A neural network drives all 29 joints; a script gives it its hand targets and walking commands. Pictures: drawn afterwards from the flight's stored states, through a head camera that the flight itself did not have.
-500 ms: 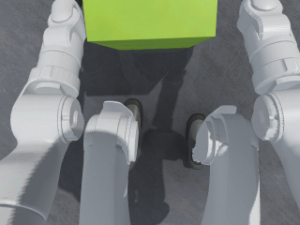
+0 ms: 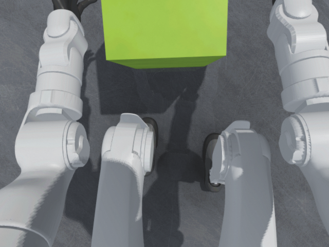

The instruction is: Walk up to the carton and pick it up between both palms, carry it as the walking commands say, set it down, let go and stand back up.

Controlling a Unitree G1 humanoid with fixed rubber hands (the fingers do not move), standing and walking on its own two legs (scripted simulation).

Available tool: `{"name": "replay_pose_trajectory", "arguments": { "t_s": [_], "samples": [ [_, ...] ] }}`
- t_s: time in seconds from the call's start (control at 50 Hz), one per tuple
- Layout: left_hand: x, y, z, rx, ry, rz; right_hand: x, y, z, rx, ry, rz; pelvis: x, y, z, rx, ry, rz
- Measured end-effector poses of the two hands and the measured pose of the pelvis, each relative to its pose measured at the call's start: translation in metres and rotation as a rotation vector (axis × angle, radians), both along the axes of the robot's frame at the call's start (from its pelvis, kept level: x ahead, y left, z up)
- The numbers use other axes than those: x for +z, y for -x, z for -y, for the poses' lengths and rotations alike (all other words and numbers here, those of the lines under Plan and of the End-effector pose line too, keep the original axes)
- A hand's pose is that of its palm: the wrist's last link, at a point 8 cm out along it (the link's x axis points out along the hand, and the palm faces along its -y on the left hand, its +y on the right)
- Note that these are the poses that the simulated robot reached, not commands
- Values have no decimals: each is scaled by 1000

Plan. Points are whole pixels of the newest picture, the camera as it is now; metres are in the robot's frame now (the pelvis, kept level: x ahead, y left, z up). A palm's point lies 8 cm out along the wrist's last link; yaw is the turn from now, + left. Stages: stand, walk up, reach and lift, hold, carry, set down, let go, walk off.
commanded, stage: set down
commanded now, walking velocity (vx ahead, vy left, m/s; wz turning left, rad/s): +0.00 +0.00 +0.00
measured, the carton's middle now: (166, 21) +0.54 +0.07 -0.26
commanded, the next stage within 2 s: let go in 1.08 s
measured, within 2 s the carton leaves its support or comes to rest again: neither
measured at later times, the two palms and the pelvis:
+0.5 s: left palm out of the picture +0.51 +0.26 +0.02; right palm out of the picture +0.56 -0.15 +0.02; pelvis +0.02 +0.00 +0.12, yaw +0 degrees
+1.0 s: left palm out of the picture +0.51 +0.25 +0.16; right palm out of the picture +0.56 -0.15 +0.17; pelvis +0.04 +0.01 +0.26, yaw +0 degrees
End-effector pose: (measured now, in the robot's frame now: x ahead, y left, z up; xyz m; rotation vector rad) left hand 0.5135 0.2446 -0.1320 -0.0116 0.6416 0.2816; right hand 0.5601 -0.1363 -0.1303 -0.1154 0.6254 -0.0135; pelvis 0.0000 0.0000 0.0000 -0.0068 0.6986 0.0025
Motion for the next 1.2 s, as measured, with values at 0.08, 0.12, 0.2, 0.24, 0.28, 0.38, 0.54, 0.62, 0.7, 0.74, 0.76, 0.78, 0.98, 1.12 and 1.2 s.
{"name": "replay_pose_trajectory", "arguments": {
  "t_s": [0.08,0.12,0.2,0.24,0.28,0.38,0.54,0.62,0.7,0.74,0.76,0.78,0.98,1.12,1.2],
  "samples": [
    [27,1,-2,3,0,-1,29,-1,3,-8,2,-2,20,-3,0,0,3,-33],
    [40,2,-3,3,0,-1,43,-1,5,-13,1,-3,30,-4,0,-1,4,-49],
    [64,2,-4,0,0,2,66,-1,8,-19,0,-2,50,-6,-1,0,7,-77],
    [75,1,-5,-3,-1,5,78,-2,9,-21,-1,-1,59,-7,-1,0,7,-87],
    [86,0,-5,-5,-1,7,89,-2,10,-22,-2,2,68,-8,-1,1,8,-96],
    [114,1,-7,-10,-4,13,115,-3,11,-20,-5,7,91,-12,-2,3,8,-112],
    [163,4,-14,-19,-9,18,164,-3,12,-14,-5,11,134,-18,-2,8,11,-118],
    [190,5,-16,-25,-9,19,192,-3,13,-9,-5,11,157,-22,-3,11,12,-112],
    [218,5,-17,-31,-8,19,220,-4,13,-4,-6,11,181,-26,-4,13,13,-104],
    [231,5,-17,-33,-7,20,234,-4,12,-2,-8,10,193,-28,-4,13,13,-99],
    [237,5,-17,-35,-7,20,241,-4,12,-1,-9,10,198,-29,-5,13,13,-97],
    [243,5,-16,-36,-6,20,247,-4,12,0,-10,9,204,-30,-5,13,13,-95],
    [291,8,-10,-52,-3,7,296,2,14,10,-6,-6,253,-40,-10,9,15,-71],
    [296,10,-5,-60,-15,-14,300,7,14,21,15,-31,267,-44,-12,10,16,-62],
    [291,22,-7,-93,-42,-43,296,19,18,11,47,-48,273,-49,-11,9,16,-58]
  ]
}}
